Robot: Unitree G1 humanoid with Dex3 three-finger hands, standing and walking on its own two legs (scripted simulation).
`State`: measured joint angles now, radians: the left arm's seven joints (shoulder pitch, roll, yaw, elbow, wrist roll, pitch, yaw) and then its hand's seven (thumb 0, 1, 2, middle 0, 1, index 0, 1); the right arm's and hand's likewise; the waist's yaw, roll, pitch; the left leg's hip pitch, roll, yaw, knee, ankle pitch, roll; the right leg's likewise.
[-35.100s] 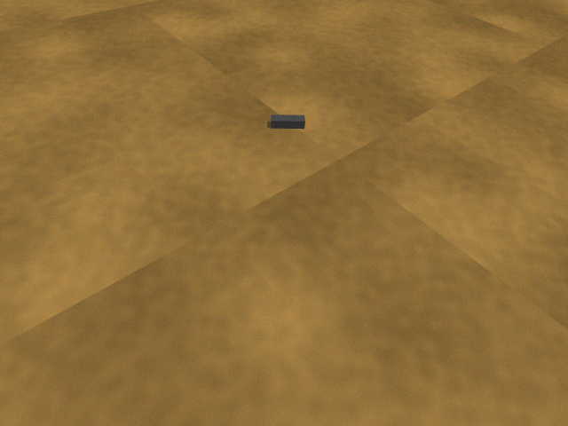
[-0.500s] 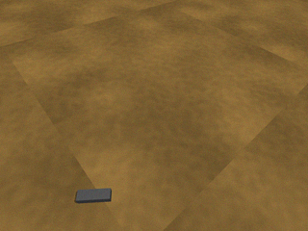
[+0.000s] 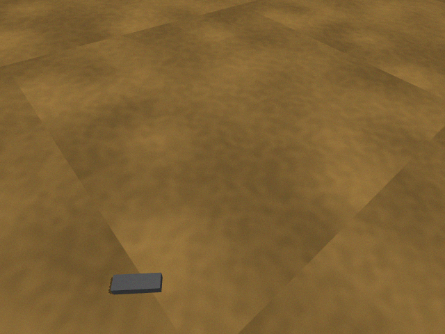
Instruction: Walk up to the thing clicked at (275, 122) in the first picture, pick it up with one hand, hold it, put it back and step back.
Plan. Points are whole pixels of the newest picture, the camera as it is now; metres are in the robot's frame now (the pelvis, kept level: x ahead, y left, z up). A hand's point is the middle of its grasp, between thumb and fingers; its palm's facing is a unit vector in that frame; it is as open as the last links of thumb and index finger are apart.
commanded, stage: stand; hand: left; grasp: from above
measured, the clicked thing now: (137, 283) +0.46 +0.31 -0.76
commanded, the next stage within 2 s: rise first in 0.48 s
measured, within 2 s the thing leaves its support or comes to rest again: neither
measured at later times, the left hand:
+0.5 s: hand out of the picture +0.08 +0.26 -0.16, palm faces -0.02 -0.94 -0.34, open 7.4 cm
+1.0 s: hand out of the picture +0.15 +0.26 -0.19, palm faces -0.07 -0.92 -0.38, open 12.3 cm
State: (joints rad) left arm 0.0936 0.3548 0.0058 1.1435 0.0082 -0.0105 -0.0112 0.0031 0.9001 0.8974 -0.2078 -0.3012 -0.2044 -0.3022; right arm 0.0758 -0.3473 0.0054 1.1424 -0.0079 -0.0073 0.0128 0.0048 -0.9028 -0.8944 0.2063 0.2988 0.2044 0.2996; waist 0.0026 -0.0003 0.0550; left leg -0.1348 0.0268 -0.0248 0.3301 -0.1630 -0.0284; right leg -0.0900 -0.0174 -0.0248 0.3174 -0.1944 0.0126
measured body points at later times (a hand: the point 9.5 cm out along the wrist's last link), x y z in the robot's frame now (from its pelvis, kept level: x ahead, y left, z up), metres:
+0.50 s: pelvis +0.01 +0.00 +0.00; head +0.02 +0.00 +0.45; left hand +0.08 +0.31 -0.13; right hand +0.09 -0.30 -0.13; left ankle +0.01 +0.14 -0.75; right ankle -0.01 -0.13 -0.75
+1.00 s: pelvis +0.00 +0.01 -0.04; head +0.06 +0.02 +0.41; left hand +0.16 +0.31 -0.16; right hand +0.10 -0.26 -0.15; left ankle +0.01 +0.14 -0.75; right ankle -0.01 -0.13 -0.75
